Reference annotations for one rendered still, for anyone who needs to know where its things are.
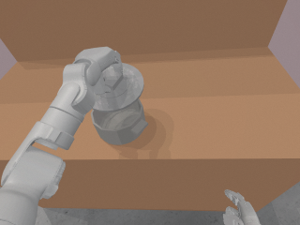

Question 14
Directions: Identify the knob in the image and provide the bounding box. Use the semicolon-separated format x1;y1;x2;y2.
101;68;124;91

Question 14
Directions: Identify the robot left hand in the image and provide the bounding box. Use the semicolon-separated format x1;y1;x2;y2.
75;46;123;95

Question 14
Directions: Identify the pot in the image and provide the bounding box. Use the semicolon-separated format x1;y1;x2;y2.
90;98;148;145

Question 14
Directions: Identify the table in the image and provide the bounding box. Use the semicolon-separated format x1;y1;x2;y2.
0;0;300;212

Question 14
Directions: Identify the robot right hand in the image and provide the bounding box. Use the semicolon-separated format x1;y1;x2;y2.
223;189;261;225

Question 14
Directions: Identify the robot left upper arm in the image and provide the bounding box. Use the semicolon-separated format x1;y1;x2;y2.
0;145;66;225

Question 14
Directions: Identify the robot left forearm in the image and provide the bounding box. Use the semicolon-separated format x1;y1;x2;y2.
1;56;101;186

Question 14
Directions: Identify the lid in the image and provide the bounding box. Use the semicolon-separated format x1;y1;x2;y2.
92;63;144;113

